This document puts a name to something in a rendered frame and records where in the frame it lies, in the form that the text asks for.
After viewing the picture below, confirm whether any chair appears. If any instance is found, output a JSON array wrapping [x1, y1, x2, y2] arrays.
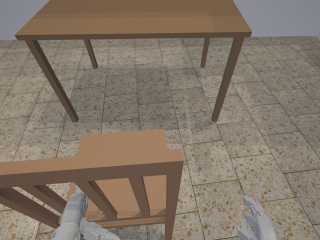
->
[[0, 129, 184, 240]]

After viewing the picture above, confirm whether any table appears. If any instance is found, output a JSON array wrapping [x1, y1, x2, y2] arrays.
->
[[15, 0, 252, 123]]

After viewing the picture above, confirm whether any robot right hand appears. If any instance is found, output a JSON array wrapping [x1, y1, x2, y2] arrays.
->
[[238, 195, 278, 240]]

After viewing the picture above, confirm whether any left robot forearm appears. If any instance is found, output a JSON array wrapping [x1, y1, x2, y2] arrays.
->
[[51, 224, 81, 240]]

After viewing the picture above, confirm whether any robot left hand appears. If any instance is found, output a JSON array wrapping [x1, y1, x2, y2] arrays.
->
[[60, 185, 121, 240]]

